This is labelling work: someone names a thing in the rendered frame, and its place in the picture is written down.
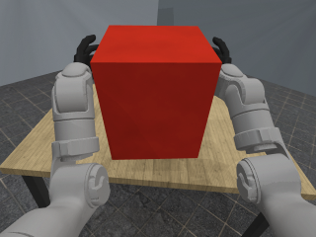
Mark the robot left hand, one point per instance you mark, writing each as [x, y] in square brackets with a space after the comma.
[84, 49]

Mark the carton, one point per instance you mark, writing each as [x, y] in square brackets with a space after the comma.
[155, 86]

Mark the right robot upper arm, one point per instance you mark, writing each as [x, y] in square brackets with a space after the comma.
[272, 184]

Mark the left robot upper arm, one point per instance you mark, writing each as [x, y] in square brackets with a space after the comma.
[75, 192]

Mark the robot left forearm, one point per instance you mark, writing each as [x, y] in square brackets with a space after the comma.
[73, 113]

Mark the robot right forearm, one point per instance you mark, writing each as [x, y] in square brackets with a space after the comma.
[250, 113]

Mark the table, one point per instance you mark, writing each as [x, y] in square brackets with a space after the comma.
[214, 170]

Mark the robot right hand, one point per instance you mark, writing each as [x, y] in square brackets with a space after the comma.
[223, 52]

